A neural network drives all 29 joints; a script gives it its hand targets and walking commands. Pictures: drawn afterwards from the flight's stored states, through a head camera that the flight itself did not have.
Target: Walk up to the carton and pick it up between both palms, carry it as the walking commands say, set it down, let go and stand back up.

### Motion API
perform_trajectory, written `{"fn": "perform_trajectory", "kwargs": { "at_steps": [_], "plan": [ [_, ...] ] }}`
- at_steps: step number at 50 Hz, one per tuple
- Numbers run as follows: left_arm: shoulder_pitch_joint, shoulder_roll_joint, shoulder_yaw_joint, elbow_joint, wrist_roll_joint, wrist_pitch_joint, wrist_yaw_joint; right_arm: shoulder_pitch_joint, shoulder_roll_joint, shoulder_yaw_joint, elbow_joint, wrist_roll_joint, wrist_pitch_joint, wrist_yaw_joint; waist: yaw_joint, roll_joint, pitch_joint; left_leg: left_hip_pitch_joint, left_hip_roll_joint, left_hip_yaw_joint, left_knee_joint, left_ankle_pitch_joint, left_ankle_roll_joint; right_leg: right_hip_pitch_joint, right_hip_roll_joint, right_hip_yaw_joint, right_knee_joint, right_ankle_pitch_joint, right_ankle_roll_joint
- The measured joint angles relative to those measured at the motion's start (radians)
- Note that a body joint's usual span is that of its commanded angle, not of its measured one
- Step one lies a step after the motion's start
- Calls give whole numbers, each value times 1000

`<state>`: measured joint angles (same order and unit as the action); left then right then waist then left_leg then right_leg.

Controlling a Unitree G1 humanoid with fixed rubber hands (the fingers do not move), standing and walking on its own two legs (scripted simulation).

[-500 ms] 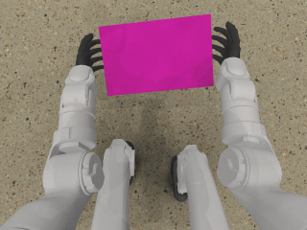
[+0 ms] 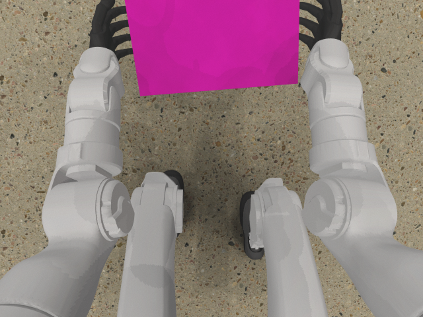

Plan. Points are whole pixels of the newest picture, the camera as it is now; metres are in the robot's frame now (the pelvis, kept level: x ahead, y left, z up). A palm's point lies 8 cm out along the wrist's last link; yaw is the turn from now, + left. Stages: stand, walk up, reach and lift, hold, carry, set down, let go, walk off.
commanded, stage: set down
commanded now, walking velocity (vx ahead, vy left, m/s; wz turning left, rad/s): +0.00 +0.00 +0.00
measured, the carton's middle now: (215, 44) +0.55 +0.04 -0.23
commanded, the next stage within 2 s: none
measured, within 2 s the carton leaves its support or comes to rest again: rests again in 1.20 s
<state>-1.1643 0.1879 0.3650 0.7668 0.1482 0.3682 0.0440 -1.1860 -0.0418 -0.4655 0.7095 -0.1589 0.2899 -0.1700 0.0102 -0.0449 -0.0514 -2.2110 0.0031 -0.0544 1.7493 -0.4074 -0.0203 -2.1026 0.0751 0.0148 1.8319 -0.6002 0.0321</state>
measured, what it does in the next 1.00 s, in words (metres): lowers itself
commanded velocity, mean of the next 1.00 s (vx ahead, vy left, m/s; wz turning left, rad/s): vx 0.00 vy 0.00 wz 0.00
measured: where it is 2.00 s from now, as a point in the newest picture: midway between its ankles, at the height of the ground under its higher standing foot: (212, 226)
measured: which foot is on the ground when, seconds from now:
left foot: down 0.00-1.00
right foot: down 0.00-1.00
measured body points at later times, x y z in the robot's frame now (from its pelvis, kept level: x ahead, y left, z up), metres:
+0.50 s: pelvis -0.01 +0.00 -0.06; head +0.36 +0.05 +0.20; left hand +0.52 +0.23 -0.24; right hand +0.56 -0.11 -0.21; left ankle +0.13 +0.13 -0.44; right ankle +0.08 -0.12 -0.44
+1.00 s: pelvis -0.02 -0.01 -0.09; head +0.36 +0.02 +0.13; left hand +0.54 +0.22 -0.28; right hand +0.57 -0.13 -0.26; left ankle +0.13 +0.13 -0.44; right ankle +0.07 -0.12 -0.44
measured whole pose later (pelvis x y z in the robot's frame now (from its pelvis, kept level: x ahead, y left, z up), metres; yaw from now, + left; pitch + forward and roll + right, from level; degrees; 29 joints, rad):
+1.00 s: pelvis -0.02 -0.01 -0.09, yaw -1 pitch +36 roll -1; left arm -1.54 0.41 0.22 1.03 -0.04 0.25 0.01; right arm -1.53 -0.26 -0.27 0.93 0.06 0.24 -0.13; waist 0.05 -0.06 0.46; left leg -2.26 0.03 -0.06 2.09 -0.46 -0.04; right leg -2.16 0.14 0.02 2.19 -0.65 0.04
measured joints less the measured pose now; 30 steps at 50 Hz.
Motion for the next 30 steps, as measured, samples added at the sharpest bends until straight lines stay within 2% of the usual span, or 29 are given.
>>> {"fn": "perform_trajectory", "kwargs": {
  "at_steps": [4, 11, 14, 19, 26, 30],
  "plan": [
    [-10, 23, -44, -16, -34, -18, 13, 4, -17, 50, -32, 53, -13, -21, 11, -5, 51, -9, -1, -1, 37, -11, -2, -10, 8, 5, 35, -8, 6],
    [-63, 70, -70, 50, -85, -39, 24, -45, -38, 71, 6, 69, -17, -16, 7, -6, 89, -51, -6, 1, 97, -19, -1, -48, 9, 8, 100, -25, 10],
    [-95, 85, -79, 79, -83, -42, 26, -82, -52, 57, 48, 69, -22, 3, 3, -12, 102, -68, -8, 0, 122, -22, -2, -64, 9, 7, 126, -30, 11],
    [-136, 99, -63, 109, -69, -52, 21, -113, -80, 60, 73, 66, -27, 67, 7, -19, 132, -99, -4, -5, 160, -26, -1, -92, 17, 3, 160, -33, 13],
    [-170, 127, -94, 118, -112, -65, 25, -166, -111, 80, 92, 97, -34, 70, 15, -9, 212, -126, -6, -5, 209, -29, 2, -114, 19, 3, 209, -42, 20],
    [-231, 155, -132, 114, -147, -72, 33, -221, -149, 111, 84, 133, -41, 60, 22, -4, 355, -80, -5, -2, 240, -33, 5, -67, 23, 7, 241, -49, 25]
  ]
}}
